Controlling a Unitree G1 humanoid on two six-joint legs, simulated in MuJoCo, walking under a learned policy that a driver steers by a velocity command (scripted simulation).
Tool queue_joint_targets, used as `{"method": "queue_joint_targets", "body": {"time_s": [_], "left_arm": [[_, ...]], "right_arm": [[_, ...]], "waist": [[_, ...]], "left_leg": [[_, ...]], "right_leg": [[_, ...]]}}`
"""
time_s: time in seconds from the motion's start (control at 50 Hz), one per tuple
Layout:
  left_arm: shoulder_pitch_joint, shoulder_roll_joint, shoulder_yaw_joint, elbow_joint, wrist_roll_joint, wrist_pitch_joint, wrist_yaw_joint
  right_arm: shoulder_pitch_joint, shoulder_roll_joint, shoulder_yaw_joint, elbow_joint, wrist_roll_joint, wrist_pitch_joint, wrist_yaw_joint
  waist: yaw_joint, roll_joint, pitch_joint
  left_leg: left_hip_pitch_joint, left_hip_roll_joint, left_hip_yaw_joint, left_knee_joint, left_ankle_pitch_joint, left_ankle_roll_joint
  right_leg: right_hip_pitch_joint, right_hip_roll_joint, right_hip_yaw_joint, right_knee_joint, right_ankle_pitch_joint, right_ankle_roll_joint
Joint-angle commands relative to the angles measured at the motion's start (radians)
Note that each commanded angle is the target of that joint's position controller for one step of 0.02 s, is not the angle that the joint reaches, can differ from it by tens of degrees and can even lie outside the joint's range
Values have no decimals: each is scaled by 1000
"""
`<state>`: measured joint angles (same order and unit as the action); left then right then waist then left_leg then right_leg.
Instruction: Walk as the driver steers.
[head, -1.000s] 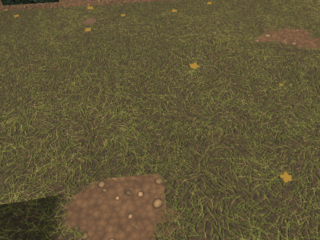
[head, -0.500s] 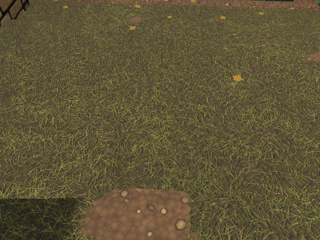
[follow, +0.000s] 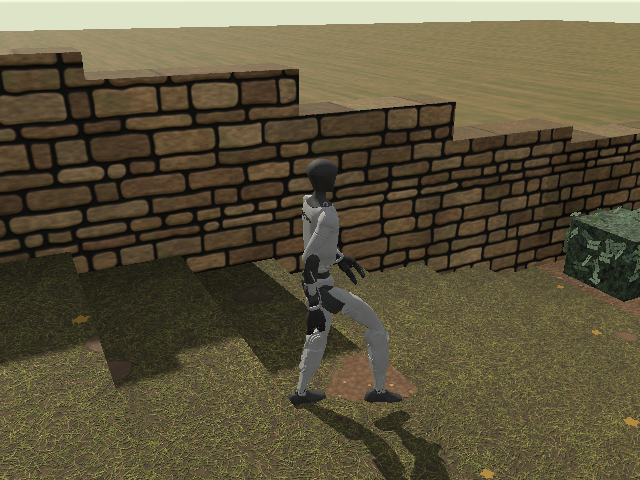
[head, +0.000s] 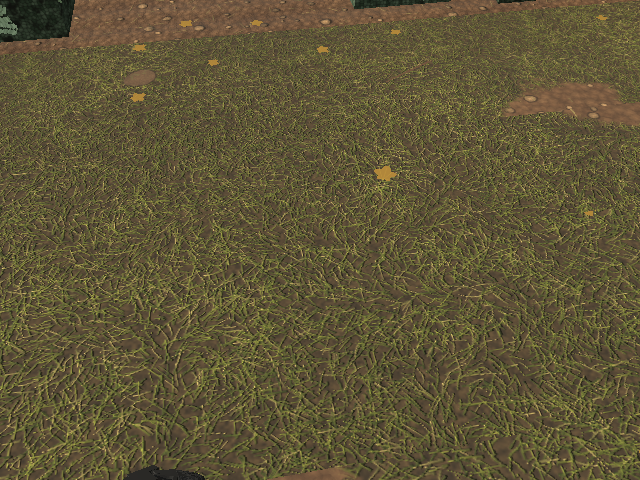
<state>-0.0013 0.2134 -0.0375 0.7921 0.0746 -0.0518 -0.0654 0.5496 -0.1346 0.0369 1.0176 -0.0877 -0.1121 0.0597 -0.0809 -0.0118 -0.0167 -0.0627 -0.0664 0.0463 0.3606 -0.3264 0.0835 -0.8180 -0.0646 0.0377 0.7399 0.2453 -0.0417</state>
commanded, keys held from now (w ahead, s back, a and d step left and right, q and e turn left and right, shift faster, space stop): w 1.00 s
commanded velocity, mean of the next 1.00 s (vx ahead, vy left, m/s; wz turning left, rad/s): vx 0.49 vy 0.00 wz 0.00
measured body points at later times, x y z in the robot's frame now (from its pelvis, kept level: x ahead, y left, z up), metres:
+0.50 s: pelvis +0.31 -0.04 +0.01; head +0.32 -0.03 +0.45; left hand +0.25 +0.19 -0.15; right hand +0.45 -0.26 -0.12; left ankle +0.45 +0.11 -0.68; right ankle +0.27 -0.13 -0.74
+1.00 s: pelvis +0.58 -0.01 -0.09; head +0.58 -0.01 +0.36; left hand +0.79 +0.17 -0.19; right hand +0.43 -0.18 -0.23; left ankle +0.43 +0.08 -0.74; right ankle +0.75 -0.14 -0.79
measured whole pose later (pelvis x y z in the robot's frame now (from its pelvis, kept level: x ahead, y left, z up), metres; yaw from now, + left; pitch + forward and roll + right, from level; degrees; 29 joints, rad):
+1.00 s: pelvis +0.58 -0.01 -0.09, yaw +1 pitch +2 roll +3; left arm 0.05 0.18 -0.02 0.80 0.11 -0.06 -0.07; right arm 0.64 -0.09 0.05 1.04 -0.06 -0.14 0.02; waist -0.15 -0.05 -0.03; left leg -0.26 -0.09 0.05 1.03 -0.80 0.07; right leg -0.60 -0.08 0.01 0.58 0.38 -0.01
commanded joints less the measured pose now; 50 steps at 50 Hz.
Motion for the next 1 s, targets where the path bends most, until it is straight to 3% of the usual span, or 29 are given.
{"method": "queue_joint_targets", "body": {"time_s": [0.02,0.12,0.16,0.2,0.22,0.24,0.26,0.28,0.3,0.34,0.38,0.42,0.48,0.5,0.58,0.62,0.64,0.66,0.68,0.7,0.72,0.76,0.78,0.82,0.84,0.88,0.9,0.96,1.0], "left_arm": [[-139,32,17,-90,-16,-1,-14],[-281,28,45,-129,-26,6,-18],[-275,32,59,-126,-30,6,-8],[-62,92,96,-62,-53,-14,8],[176,130,102,10,-52,-28,19],[469,144,104,75,-46,-30,33],[635,121,115,163,-15,-33,46],[487,155,136,145,-13,-53,55],[344,117,131,118,-29,-57,57],[233,4,99,108,-42,-60,50],[243,-22,95,105,-40,-76,38],[237,15,106,108,-29,-91,27],[307,43,107,130,9,-75,-11],[308,54,107,140,34,-69,-16],[345,67,99,149,31,-68,1],[282,141,121,131,24,-77,3],[259,162,132,125,7,-86,-12],[404,-21,92,138,21,-92,-33],[409,-93,74,80,-19,-97,-39],[261,6,99,30,-31,-84,-21],[240,65,114,33,-12,-63,2],[291,-9,80,44,36,-44,29],[280,-59,65,53,56,-31,31],[293,-70,44,59,58,-31,10],[245,-47,42,47,64,-50,-6],[93,-3,45,5,22,-64,-12],[55,-2,45,-13,8,-52,-13],[-16,31,36,-67,35,-7,-7],[-79,49,33,-77,37,0,1]], "right_arm": [[119,-110,-25,15,-7,-5,-8],[195,-120,-44,85,-1,4,-10],[164,-162,-66,87,3,11,-9],[105,-193,-88,68,-10,11,-3],[135,-134,-71,49,-14,3,-5],[144,-56,-32,10,-15,-6,14],[-25,-90,-56,-4,23,3,36],[-182,-122,-79,-55,45,2,21],[-206,-147,-91,-55,27,0,-1],[-168,-66,-75,-54,-7,13,-25],[-157,-16,-67,-59,-8,28,-30],[-232,-1,-56,-88,7,27,-24],[-299,-9,-55,-124,-8,28,11],[-224,-31,-56,-102,-14,24,29],[-281,-150,-99,-166,-2,0,3],[-57,-206,-140,-111,8,-6,-23],[98,-235,-158,-65,10,-14,-40],[132,-248,-141,-65,-4,-16,-52],[132,-247,-116,-87,-13,-39,-20],[2,-215,-121,-84,3,-59,-9],[-83,-131,-96,-88,40,-49,-12],[-193,-21,-50,-109,10,-24,-23],[-201,-19,-48,-99,6,-7,-34],[-144,-27,-40,-76,5,-10,-56],[-104,26,-18,-82,6,-30,-84],[26,-35,-20,-58,17,-39,-102],[63,-89,-23,-43,18,-29,-82],[93,-113,-13,-21,38,-38,-25],[121,-103,-7,9,51,-37,-34]], "waist": [[8,63,121],[-22,100,143],[15,132,104],[119,133,-44],[155,30,-259],[247,-139,-433],[310,-33,-312],[255,10,-31],[191,9,45],[92,-8,36],[52,-17,61],[49,-11,82],[53,-57,57],[21,-65,77],[5,-42,81],[-101,4,44],[-182,108,12],[-100,299,-134],[-63,262,-116],[-51,137,122],[-10,-2,96],[82,-28,60],[99,-7,64],[96,51,59],[52,7,37],[-29,9,30],[-24,40,56],[-1,38,162],[-46,25,182]], "left_leg": [[128,298,-222,-157,495,174],[290,324,-175,-148,627,146],[247,323,-134,-90,918,127],[27,263,-62,128,1232,46],[-268,192,-44,398,997,-23],[-601,41,-17,761,239,-94],[-722,19,-103,956,-237,-55],[-772,111,-136,966,-172,-26],[-686,165,-134,904,-113,-18],[-523,205,-128,783,-59,-1],[-455,197,-109,682,-60,-10],[-433,187,-73,542,90,-22],[-224,119,-8,523,395,-35],[-195,134,-49,609,470,-38],[-230,113,-20,557,233,-30],[81,45,50,494,184,-23],[208,40,45,367,179,27],[358,240,-267,270,558,256],[311,423,-705,89,661,426],[114,488,-762,67,439,414],[16,448,-702,110,224,365],[-227,363,-524,144,236,295],[-312,293,-403,132,146,249],[-490,199,-266,172,55,212],[-445,127,-190,252,10,159],[-468,96,-147,331,-101,104],[-602,101,-149,290,-150,106],[-544,203,-326,298,-262,184],[-309,217,-376,372,-254,179]], "right_leg": [[-75,12,-24,-81,-14,-5],[42,49,-78,-195,-229,-28],[250,99,-138,-222,-309,-50],[733,131,-154,-158,-215,-117],[1224,4,-24,-46,21,-249],[1587,-263,384,-228,-98,-427],[1480,-297,517,-377,-229,-356],[1171,-272,398,-442,-318,-277],[951,-241,316,-494,-275,-270],[746,-191,193,-570,-176,-267],[642,-172,145,-644,-235,-254],[567,-144,72,-667,-158,-239],[350,-39,-63,-592,-146,-199],[305,-69,-51,-541,-140,-194],[501,-129,0,-348,-35,-175],[390,-67,-44,-37,90,-150],[295,26,-69,316,-41,-131],[165,175,-62,736,-847,-73],[-56,217,122,810,-925,-78],[-217,127,163,848,-824,-59],[-236,65,152,825,-712,-37],[-128,0,153,645,-492,-5],[-58,-24,105,538,-427,3],[104,-26,9,428,-175,-1],[85,-50,41,210,181,6],[153,-21,-43,-47,401,22],[335,20,-104,-78,338,25],[355,-4,-47,-126,129,39],[260,-41,4,-300,98,22]]}}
